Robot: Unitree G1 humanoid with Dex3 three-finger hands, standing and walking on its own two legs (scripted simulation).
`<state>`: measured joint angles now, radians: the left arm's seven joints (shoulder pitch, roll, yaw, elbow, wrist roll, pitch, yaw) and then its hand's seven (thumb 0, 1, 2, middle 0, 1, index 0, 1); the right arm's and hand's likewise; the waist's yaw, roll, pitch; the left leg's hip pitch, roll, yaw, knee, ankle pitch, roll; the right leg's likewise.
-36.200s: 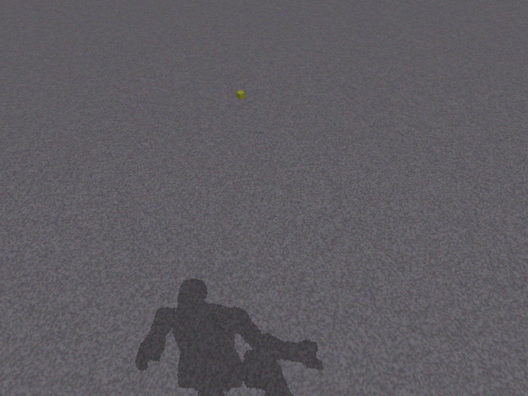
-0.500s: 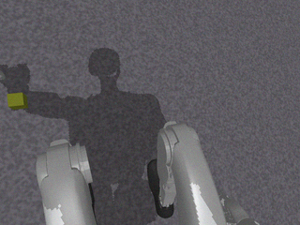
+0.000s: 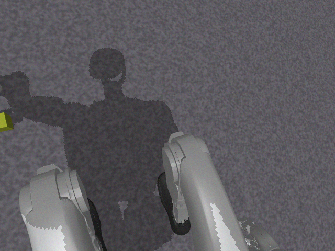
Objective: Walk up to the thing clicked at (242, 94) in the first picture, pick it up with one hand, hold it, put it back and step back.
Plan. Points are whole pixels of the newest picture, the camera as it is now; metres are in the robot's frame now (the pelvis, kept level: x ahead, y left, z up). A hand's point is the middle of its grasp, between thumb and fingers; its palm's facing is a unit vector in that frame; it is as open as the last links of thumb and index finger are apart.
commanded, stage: close in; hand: left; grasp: from above
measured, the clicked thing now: (0, 122) +0.47 +0.34 -0.30
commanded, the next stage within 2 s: rest palm in 0.08 s
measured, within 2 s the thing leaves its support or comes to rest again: neither
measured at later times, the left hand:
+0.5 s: hand out of the picture +0.45 +0.32 -0.23, palm faces -0.44 -0.08 -0.89, open 12.6 cm
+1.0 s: hand out of the picture +0.45 +0.33 -0.25, palm faces -0.49 -0.12 -0.87, open 13.6 cm
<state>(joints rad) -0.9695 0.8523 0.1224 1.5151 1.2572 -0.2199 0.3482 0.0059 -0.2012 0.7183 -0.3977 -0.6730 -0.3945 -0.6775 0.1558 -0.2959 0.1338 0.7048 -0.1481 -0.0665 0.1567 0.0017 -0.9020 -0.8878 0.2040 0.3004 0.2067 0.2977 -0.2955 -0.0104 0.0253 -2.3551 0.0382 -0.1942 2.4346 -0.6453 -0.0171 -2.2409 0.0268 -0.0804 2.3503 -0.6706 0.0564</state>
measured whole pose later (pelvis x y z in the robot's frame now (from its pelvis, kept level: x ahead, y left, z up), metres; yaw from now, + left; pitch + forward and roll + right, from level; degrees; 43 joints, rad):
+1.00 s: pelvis +0.01 +0.01 -0.02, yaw -4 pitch +27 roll -13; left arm -0.96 1.00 0.15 1.65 1.32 -0.32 0.53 0.00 -0.40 0.88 -0.23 -0.76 -0.21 -0.78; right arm 0.08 -0.32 0.22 0.70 -0.27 -0.15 0.22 0.00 -0.90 -0.90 0.20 0.30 0.21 0.30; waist -0.32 -0.12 0.13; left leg -2.36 0.03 -0.28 2.56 -0.71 -0.03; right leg -2.22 0.05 -0.14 2.42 -0.70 0.07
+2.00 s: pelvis +0.01 +0.01 -0.03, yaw -6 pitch +25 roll -15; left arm -0.98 1.02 0.10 1.70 1.33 -0.29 0.63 0.00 -0.17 0.72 -0.35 -0.71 -0.36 -0.71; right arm 0.04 -0.34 0.27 0.70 -0.29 -0.22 0.26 0.00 -0.89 -0.89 0.20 0.30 0.21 0.30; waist -0.34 -0.15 0.16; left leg -2.36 0.03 -0.30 2.59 -0.71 -0.02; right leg -2.21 0.07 -0.16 2.41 -0.69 0.07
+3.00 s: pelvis +0.01 +0.01 -0.03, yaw -5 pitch +26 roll -15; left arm -0.97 1.05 0.15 1.67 1.28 -0.27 0.55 0.00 0.48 0.16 -0.85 -0.26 -0.88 -0.22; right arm 0.06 -0.35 0.27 0.68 -0.27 -0.23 0.25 0.00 -0.89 -0.89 0.20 0.30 0.21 0.30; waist -0.34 -0.14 0.17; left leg -2.36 0.03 -0.30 2.58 -0.70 -0.02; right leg -2.21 0.06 -0.15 2.41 -0.69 0.08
